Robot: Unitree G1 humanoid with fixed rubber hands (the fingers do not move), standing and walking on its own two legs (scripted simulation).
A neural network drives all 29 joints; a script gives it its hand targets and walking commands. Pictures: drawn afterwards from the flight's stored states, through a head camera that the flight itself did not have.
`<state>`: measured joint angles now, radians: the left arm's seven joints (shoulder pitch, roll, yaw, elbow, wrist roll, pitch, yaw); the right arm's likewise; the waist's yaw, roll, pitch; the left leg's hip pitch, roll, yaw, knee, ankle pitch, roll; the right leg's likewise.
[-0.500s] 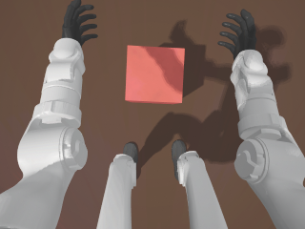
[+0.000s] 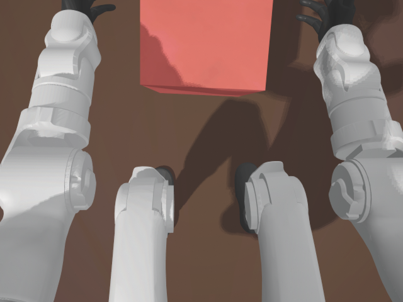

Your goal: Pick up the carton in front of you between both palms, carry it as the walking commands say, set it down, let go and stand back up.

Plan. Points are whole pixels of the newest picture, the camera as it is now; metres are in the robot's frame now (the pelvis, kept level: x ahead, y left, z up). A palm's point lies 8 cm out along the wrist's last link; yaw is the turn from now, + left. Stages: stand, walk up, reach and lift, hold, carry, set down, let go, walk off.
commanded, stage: reach and lift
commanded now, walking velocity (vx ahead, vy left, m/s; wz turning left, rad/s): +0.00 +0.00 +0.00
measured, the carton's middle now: (203, 43) +0.54 +0.00 -0.30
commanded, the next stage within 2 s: none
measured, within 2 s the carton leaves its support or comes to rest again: leaves its support in 1.08 s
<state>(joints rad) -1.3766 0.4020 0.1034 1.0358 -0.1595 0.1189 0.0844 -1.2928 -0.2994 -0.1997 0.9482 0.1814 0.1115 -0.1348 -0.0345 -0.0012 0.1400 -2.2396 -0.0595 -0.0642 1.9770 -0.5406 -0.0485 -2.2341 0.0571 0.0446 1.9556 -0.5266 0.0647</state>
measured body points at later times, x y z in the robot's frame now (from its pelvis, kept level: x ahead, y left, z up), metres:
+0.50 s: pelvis +0.00 +0.00 -0.06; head +0.38 +0.01 +0.18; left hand +0.57 +0.18 -0.24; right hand +0.55 -0.18 -0.24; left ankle +0.10 +0.13 -0.39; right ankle +0.11 -0.13 -0.39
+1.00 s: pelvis +0.00 +0.00 -0.06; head +0.37 +0.02 +0.19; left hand +0.57 +0.16 -0.24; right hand +0.55 -0.15 -0.23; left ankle +0.10 +0.13 -0.39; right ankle +0.11 -0.13 -0.39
